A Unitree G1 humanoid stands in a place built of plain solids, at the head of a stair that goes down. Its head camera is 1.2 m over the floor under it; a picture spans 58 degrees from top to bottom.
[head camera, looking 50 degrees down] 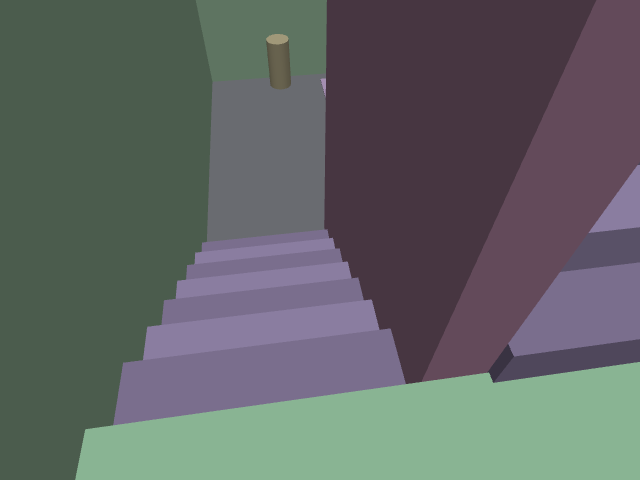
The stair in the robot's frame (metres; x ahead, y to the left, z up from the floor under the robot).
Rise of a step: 0.17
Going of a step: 0.24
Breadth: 0.92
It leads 8 degrees to the left of straight ahead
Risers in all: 8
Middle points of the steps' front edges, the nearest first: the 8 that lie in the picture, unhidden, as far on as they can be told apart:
0.42 0.17 0.00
0.68 0.20 -0.17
0.91 0.24 -0.34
1.14 0.27 -0.52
1.37 0.30 -0.69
1.60 0.33 -0.86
1.83 0.37 -1.03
2.06 0.40 -1.21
